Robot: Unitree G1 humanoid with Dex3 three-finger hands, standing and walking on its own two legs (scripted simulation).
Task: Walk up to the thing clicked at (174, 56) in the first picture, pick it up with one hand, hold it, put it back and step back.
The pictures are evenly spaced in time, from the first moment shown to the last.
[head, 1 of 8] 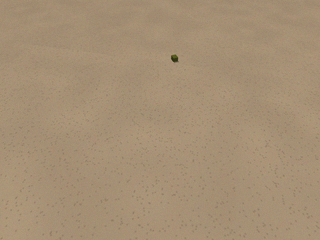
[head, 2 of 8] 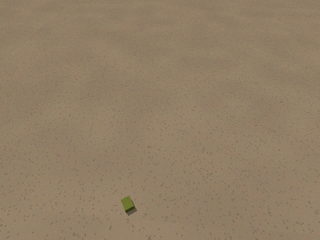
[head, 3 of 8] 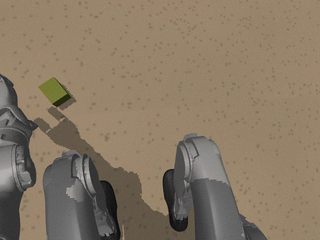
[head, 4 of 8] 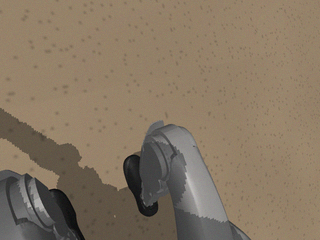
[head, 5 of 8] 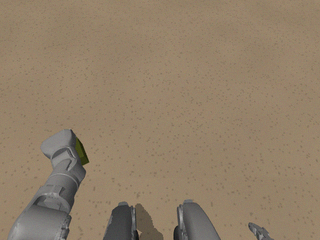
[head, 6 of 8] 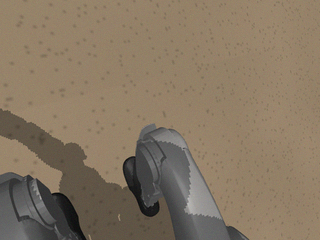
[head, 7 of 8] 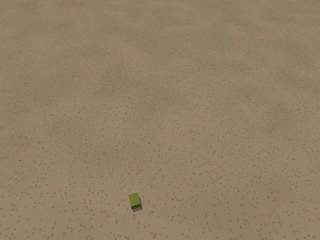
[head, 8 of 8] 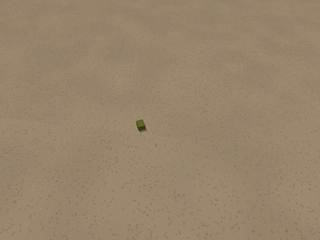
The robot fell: no
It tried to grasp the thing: yes
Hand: left
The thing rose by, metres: 0.70
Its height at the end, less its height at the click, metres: +0.00
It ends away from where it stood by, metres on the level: 0.00
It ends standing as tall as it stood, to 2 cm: yes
